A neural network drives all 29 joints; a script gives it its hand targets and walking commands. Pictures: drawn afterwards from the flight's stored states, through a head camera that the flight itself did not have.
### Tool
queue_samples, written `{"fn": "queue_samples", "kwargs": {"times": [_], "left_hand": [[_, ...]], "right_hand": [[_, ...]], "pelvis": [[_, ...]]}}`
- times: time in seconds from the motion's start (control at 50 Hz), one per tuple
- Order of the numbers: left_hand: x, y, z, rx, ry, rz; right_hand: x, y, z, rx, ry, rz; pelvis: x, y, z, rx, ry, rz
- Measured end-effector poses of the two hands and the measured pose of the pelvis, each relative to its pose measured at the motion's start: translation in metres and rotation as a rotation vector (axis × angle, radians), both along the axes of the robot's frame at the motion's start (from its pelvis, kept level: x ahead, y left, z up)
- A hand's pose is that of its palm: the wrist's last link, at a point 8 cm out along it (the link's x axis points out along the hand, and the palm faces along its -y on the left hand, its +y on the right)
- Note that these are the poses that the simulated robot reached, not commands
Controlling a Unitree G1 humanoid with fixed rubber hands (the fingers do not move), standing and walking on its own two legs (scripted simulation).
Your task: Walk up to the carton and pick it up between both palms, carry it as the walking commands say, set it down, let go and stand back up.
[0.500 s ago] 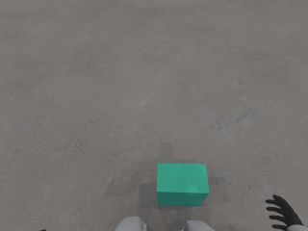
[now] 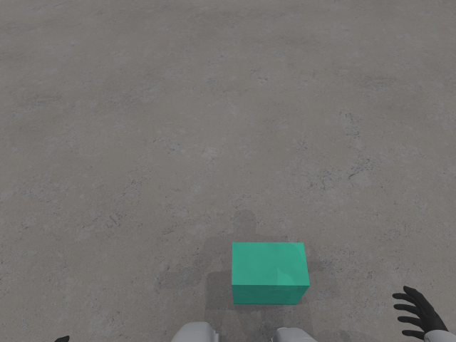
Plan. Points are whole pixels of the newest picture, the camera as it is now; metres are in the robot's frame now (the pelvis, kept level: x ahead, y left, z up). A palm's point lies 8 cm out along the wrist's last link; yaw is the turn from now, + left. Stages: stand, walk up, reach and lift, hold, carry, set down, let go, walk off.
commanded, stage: walk up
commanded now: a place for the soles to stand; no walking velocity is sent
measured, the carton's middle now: (266, 275) +0.39 -0.07 -0.60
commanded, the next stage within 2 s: none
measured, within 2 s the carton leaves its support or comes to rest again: neither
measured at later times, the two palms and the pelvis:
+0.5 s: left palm out of the picture +0.05 +0.35 -0.08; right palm (433, 335) +0.15 -0.31 -0.08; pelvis +0.00 +0.00 +0.00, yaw -1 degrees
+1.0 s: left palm out of the picture +0.06 +0.35 -0.08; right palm (434, 340) +0.14 -0.31 -0.09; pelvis +0.00 +0.00 +0.00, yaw -1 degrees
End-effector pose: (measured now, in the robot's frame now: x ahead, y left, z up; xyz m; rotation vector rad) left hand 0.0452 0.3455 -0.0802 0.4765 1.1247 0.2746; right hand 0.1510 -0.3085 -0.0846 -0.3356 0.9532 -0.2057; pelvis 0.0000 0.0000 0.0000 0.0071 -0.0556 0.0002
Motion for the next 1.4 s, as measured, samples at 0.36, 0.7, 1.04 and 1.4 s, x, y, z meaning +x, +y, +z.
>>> {"fn": "queue_samples", "kwargs": {"times": [0.36, 0.7, 1.04, 1.4], "left_hand": [[0.005, 0.004, 0.000, -0.001, -0.006, -0.013], [0.010, 0.006, 0.001, -0.002, -0.006, -0.025], [0.010, 0.004, 0.003, 0.003, -0.002, -0.032], [0.011, 0.001, 0.005, 0.009, -0.013, -0.036]], "right_hand": [[-0.003, 0.004, 0.000, 0.000, -0.002, -0.010], [-0.007, 0.005, 0.000, 0.000, 0.004, -0.020], [-0.008, 0.002, -0.001, 0.006, 0.003, -0.025], [-0.010, -0.001, -0.001, 0.012, -0.012, -0.029]], "pelvis": [[-0.001, 0.005, 0.000, -0.004, 0.000, -0.008], [-0.001, 0.008, 0.001, -0.005, 0.002, -0.017], [-0.001, 0.005, 0.002, -0.002, 0.003, -0.023], [-0.003, 0.002, 0.001, 0.002, -0.002, -0.028]]}}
